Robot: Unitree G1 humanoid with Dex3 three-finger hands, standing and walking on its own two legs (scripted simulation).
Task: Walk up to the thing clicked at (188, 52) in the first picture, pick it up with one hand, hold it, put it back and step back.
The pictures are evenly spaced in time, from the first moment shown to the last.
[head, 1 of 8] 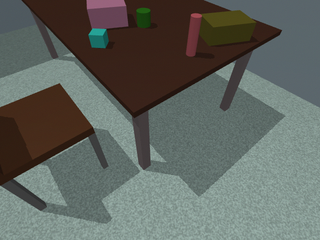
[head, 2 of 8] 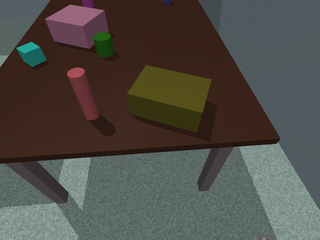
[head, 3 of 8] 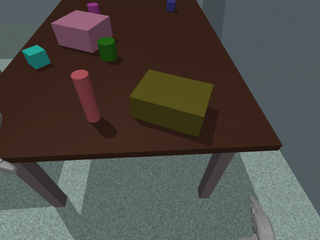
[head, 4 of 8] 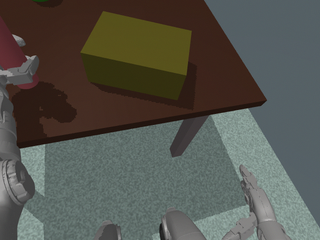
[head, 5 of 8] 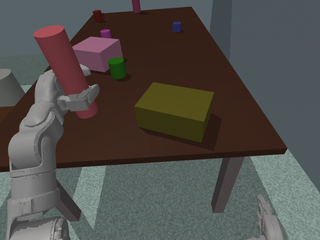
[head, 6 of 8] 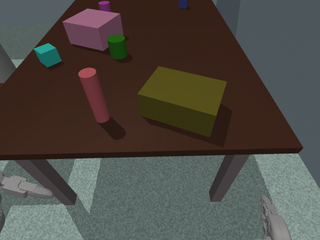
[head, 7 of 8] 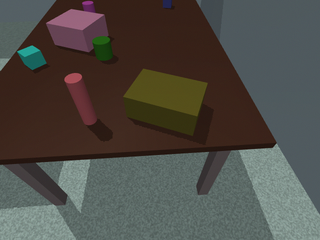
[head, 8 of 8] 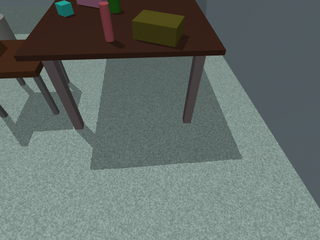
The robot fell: no
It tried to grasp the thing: yes
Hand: left
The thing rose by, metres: 0.25
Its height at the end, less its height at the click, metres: +0.00
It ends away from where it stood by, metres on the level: 0.01
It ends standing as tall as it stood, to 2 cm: yes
